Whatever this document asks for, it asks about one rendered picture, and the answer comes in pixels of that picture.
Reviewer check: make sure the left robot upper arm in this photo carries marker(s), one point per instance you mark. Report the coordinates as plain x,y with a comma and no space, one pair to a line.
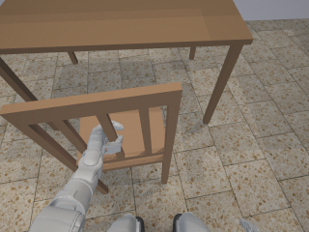
56,219

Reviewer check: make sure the robot right hand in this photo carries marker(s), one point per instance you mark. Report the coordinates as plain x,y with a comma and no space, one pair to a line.
248,226

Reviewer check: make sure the left robot forearm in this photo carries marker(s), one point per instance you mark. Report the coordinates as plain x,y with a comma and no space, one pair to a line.
81,186

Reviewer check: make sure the table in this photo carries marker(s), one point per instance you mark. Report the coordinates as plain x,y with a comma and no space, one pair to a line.
50,26

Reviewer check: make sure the robot left hand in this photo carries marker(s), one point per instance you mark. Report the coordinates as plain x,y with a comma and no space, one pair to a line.
98,140

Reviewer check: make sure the right robot thigh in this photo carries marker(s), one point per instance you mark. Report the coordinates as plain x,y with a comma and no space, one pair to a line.
190,223

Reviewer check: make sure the chair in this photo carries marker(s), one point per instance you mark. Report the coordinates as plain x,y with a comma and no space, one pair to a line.
145,140

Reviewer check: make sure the right robot shin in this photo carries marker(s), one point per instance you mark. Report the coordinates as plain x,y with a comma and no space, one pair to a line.
186,214

